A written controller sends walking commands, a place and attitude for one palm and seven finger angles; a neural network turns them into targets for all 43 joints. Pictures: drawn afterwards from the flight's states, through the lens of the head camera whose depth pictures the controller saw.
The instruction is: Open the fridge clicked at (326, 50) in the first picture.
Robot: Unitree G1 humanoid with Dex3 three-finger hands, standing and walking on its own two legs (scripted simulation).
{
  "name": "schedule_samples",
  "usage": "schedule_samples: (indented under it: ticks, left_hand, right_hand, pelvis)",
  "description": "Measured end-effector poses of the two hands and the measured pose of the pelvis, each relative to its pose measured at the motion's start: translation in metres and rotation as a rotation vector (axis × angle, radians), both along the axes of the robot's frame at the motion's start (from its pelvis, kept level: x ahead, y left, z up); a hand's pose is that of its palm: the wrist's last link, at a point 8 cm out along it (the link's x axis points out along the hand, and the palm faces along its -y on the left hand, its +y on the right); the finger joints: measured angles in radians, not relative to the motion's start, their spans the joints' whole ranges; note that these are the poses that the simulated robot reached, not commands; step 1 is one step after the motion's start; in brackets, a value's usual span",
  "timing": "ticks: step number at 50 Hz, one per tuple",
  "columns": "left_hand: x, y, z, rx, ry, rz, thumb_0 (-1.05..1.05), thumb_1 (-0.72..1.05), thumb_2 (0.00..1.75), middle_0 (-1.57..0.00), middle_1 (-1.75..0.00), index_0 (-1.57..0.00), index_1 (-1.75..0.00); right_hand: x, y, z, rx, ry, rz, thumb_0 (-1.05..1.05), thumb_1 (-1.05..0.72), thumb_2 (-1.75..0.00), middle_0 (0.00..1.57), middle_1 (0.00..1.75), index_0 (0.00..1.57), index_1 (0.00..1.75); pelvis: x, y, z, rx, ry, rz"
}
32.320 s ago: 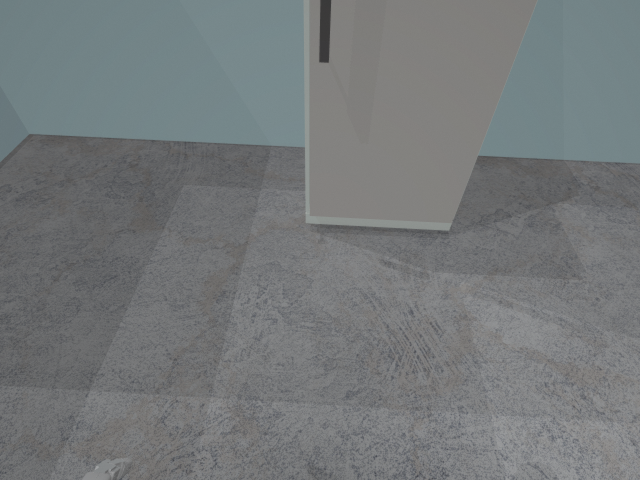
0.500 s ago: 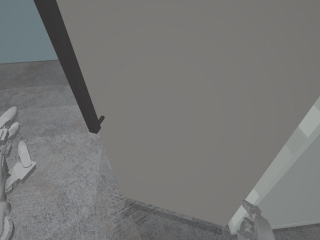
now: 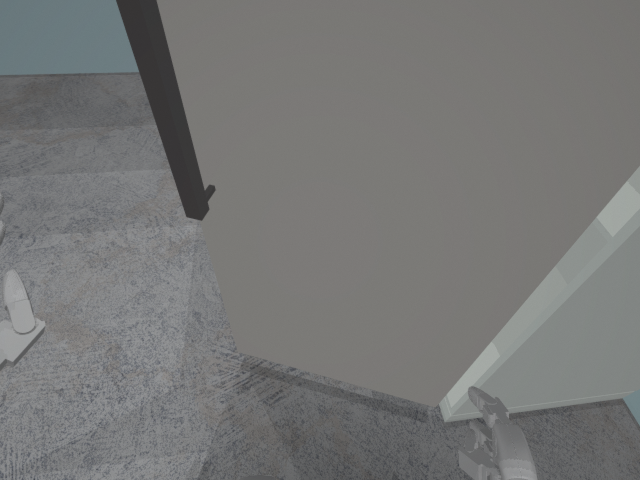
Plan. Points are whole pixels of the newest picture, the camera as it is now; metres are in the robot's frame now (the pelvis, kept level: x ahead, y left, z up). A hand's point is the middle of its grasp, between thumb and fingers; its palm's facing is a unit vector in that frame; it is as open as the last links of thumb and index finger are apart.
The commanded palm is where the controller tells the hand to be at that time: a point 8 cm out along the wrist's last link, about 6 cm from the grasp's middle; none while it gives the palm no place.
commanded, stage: step back with the hand held close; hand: left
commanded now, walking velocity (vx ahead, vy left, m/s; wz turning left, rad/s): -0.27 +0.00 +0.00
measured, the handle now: (165, 53) +0.51 +0.24 +0.26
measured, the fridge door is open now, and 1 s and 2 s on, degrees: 67 67 67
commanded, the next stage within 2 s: stop stepping back and stand still in 0.92 s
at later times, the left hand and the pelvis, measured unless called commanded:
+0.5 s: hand (13, 389) +0.14 +0.25 +0.18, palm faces +0.39 -0.79 -0.48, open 7.4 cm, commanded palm +0.08 +0.29 +0.19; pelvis -0.06 -0.01 +0.01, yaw -1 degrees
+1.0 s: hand out of the picture +0.03 +0.29 +0.17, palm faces +0.34 -0.82 -0.45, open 7.4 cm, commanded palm -0.04 +0.32 +0.19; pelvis -0.18 +0.02 +0.00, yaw +0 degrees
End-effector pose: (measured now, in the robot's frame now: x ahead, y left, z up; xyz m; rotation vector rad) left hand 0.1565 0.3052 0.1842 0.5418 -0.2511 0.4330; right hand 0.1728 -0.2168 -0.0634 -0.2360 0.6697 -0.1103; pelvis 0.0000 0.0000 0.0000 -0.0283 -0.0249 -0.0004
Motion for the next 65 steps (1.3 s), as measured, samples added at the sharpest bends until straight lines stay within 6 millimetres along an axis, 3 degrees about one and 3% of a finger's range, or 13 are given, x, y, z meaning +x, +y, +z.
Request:
schedule_samples:
  ticks: [9,14,19,27,31,38,45,49,53,56,59,62,65]
  left_hand:
    - [-0.015,-0.01,-0.002,-0.044,-0.084,-0.052,0.01,0.89,0.9,-0.21,-0.3,-0.21,-0.3]
    - [-0.017,-0.002,0.009,0.029,-0.121,-0.096,0.01,0.89,0.9,-0.21,-0.3,-0.21,-0.3]
    - [-0.034,0.007,0.02,0.085,-0.08,-0.064,0.01,0.89,0.9,-0.21,-0.3,-0.21,-0.3]
    - [-0.058,-0.026,0.014,0.041,0.003,-0.123,0.01,0.89,0.9,-0.21,-0.3,-0.21,-0.3]
    - [-0.073,-0.035,0.017,0.045,-0.024,-0.179,0.01,0.89,0.9,-0.21,-0.3,-0.21,-0.3]
    - [-0.095,-0.009,0.012,0.014,-0.1,-0.168,0.01,0.89,0.9,-0.21,-0.3,-0.21,-0.3]
    - [-0.116,0.02,-0.002,-0.019,-0.063,-0.143,0.01,0.89,0.9,-0.21,-0.3,-0.21,-0.3]
    - [-0.153,0.024,0.003,0.007,-0.018,-0.148,0.01,0.89,0.9,-0.21,-0.3,-0.21,-0.3]
    - [-0.198,0.018,0.009,0.051,-0.048,-0.181,0.01,0.89,0.9,-0.21,-0.3,-0.21,-0.3]
    - [-0.218,0.026,0.016,0.038,-0.119,-0.176,0.01,0.89,0.9,-0.21,-0.3,-0.21,-0.3]
    - [-0.217,0.049,0.008,-0.015,-0.192,-0.111,0.01,0.89,0.9,-0.21,-0.3,-0.21,-0.3]
    - [-0.199,0.074,-0.008,-0.117,-0.174,-0.027,0.01,0.89,0.9,-0.21,-0.3,-0.21,-0.3]
    - [-0.189,0.075,-0.015,-0.168,-0.083,-0.032,0.01,0.89,0.9,-0.2,-0.3,-0.2,-0.3]
  right_hand:
    - [-0.033,-0.011,-0.002,-0.062,0.039,0.006,0.01,-0.9,-0.9,0.21,0.3,0.21,0.3]
    - [-0.054,-0.014,0.0,-0.084,0.038,-0.046,0.01,-0.9,-0.9,0.21,0.3,0.21,0.3]
    - [-0.068,-0.009,0.002,-0.039,0.055,-0.049,0.01,-0.9,-0.9,0.21,0.3,0.21,0.3]
    - [-0.077,-0.013,-0.01,-0.002,0.069,0.004,0.01,-0.9,-0.9,0.21,0.3,0.21,0.3]
    - [-0.089,-0.021,-0.001,0.003,0.036,-0.045,0.01,-0.9,-0.9,0.21,0.3,0.21,0.3]
    - [-0.114,-0.031,0.024,-0.098,-0.026,-0.098,0.01,-0.9,-0.9,0.21,0.3,0.21,0.3]
    - [-0.151,-0.011,0.029,-0.14,-0.004,-0.069,0.01,-0.9,-0.9,0.21,0.3,0.2,0.3]
    - [-0.175,0.009,0.021,-0.098,0.033,-0.018,0.01,-0.9,-0.9,0.21,0.3,0.21,0.3]
    - [-0.199,0.025,0.001,-0.061,0.052,0.011,0.01,-0.9,-0.9,0.21,0.3,0.21,0.3]
    - [-0.224,0.037,-0.005,-0.055,0.096,-0.013,0.01,-0.9,-0.9,0.21,0.3,0.21,0.3]
    - [-0.24,0.044,-0.008,-0.066,0.08,-0.049,0.01,-0.9,-0.9,0.21,0.3,0.21,0.3]
    - [-0.256,0.052,-0.008,-0.056,0.063,-0.069,0.01,-0.9,-0.9,0.21,0.3,0.21,0.3]
    - [-0.277,0.062,0.005,-0.026,0.045,-0.072,0.01,-0.9,-0.9,0.21,0.3,0.21,0.3]
  pelvis:
    - [-0.022,0.001,-0.004,-0.003,0.0,0.001]
    - [-0.033,0.007,-0.005,-0.03,-0.009,0.021]
    - [-0.039,0.003,0.004,-0.038,0.042,0.018]
    - [-0.076,-0.01,0.006,-0.043,0.049,-0.026]
    - [-0.089,-0.013,0.005,-0.036,0.018,-0.033]
    - [-0.103,0.001,0.002,-0.033,-0.003,-0.031]
    - [-0.146,0.02,0.005,-0.065,0.021,-0.001]
    - [-0.171,0.024,0.007,-0.075,0.071,0.011]
    - [-0.198,0.03,-0.004,-0.061,0.055,-0.02]
    - [-0.201,0.039,-0.003,-0.049,0.016,-0.028]
    - [-0.2,0.05,-0.009,-0.041,0.016,-0.04]
    - [-0.22,0.06,-0.007,-0.01,-0.009,-0.024]
    - [-0.238,0.064,0.006,-0.002,-0.019,-0.039]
